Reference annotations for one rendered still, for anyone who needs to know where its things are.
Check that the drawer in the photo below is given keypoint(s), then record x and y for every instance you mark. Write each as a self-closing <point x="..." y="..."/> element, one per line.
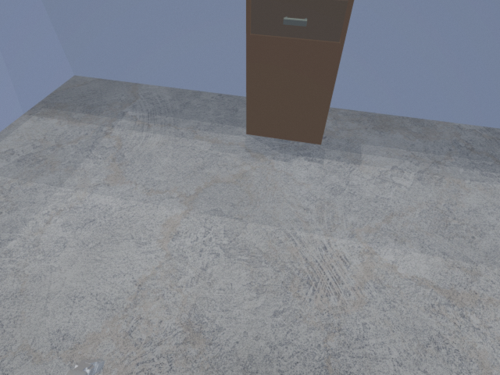
<point x="325" y="18"/>

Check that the left robot hand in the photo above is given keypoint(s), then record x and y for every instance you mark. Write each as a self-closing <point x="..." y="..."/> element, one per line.
<point x="85" y="367"/>

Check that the handle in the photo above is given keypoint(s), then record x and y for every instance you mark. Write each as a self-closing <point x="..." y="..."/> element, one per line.
<point x="295" y="22"/>

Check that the cabinet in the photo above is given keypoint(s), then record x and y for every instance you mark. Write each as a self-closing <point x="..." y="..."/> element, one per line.
<point x="290" y="83"/>

